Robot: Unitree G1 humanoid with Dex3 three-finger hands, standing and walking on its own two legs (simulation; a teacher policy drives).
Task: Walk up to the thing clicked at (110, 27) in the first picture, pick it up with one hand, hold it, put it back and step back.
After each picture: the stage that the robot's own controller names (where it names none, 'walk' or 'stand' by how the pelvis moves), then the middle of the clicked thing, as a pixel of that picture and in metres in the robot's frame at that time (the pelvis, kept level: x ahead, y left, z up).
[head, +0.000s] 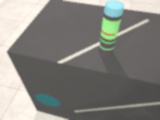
stand; (109, 31) +0.58 -0.08 +0.07
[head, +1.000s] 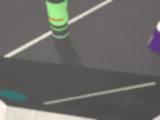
walk; (58, 16) +0.55 +0.15 +0.10
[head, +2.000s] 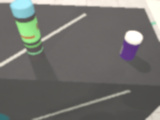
stand; (30, 33) +0.50 +0.25 +0.09
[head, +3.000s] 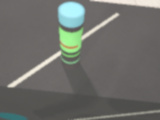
walk; (70, 41) +0.44 +0.07 +0.09
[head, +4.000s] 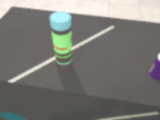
stand; (62, 44) +0.48 +0.12 +0.08
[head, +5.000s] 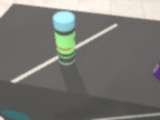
stand; (65, 44) +0.48 +0.10 +0.07
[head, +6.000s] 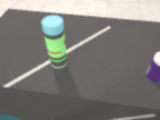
stand; (56, 48) +0.47 +0.14 +0.07
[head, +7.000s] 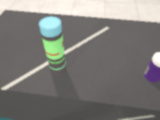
stand; (54, 50) +0.46 +0.14 +0.07
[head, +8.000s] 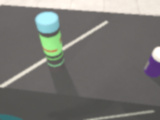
rise first; (52, 46) +0.46 +0.15 +0.07
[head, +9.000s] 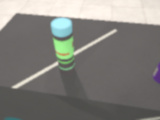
rise first; (64, 50) +0.46 +0.13 +0.07
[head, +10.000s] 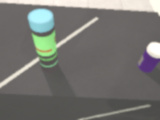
go down; (46, 45) +0.46 +0.12 +0.08
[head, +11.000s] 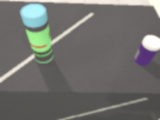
go down; (40, 41) +0.47 +0.13 +0.09
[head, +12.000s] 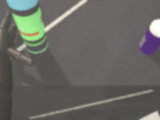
close in; (31, 28) +0.46 +0.14 +0.13
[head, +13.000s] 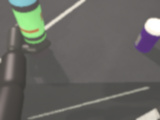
lift; (32, 25) +0.48 +0.14 +0.13
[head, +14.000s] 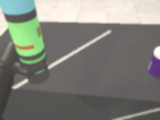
lift; (29, 43) +0.32 +0.17 +0.25
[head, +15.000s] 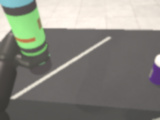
hold; (30, 34) +0.32 +0.15 +0.28
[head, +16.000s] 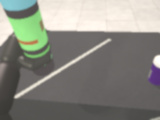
hold; (32, 36) +0.31 +0.15 +0.29
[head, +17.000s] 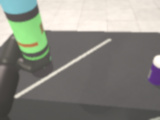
hold; (32, 39) +0.31 +0.15 +0.28
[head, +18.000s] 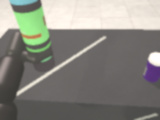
crouch; (35, 32) +0.36 +0.14 +0.27
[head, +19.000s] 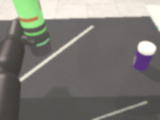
lower; (31, 18) +0.45 +0.14 +0.24
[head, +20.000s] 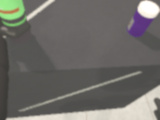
lower; (10, 6) +0.52 +0.16 +0.15
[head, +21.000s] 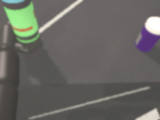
lower; (24, 24) +0.48 +0.15 +0.13
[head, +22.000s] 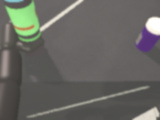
lower; (26, 23) +0.48 +0.15 +0.13
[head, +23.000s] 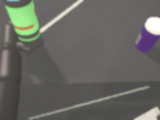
lower; (25, 23) +0.49 +0.15 +0.13
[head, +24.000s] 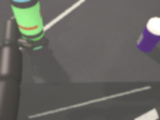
open; (30, 23) +0.48 +0.14 +0.13
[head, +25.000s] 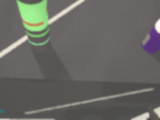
rise; (35, 18) +0.48 +0.13 +0.14
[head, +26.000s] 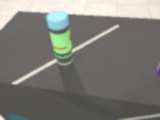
sink last; (62, 44) +0.47 +0.14 +0.10
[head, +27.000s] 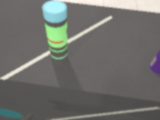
stand; (57, 37) +0.47 +0.13 +0.09
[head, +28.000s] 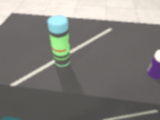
stand; (60, 47) +0.49 +0.13 +0.07
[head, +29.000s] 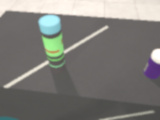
stand; (54, 47) +0.48 +0.15 +0.07
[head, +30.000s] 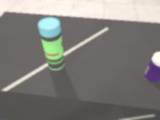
stand; (53, 50) +0.46 +0.15 +0.07
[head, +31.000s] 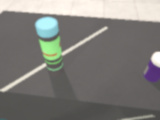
stand; (51, 50) +0.46 +0.15 +0.07
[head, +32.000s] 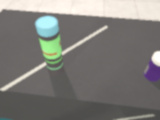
stand; (52, 49) +0.46 +0.15 +0.07
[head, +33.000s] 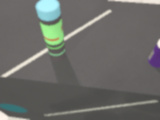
walk; (53, 34) +0.49 +0.15 +0.07
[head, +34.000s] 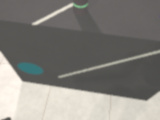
walk; out of the picture +0.71 +0.06 +0.10
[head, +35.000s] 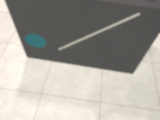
walk; out of the picture +1.06 +0.07 +0.09
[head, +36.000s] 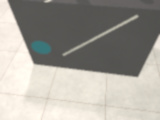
stand; out of the picture +1.09 +0.09 +0.09
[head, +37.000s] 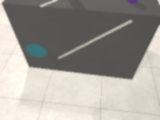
stand; out of the picture +1.08 +0.13 +0.07
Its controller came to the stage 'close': yes
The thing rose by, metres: 0.21
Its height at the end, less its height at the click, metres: +0.00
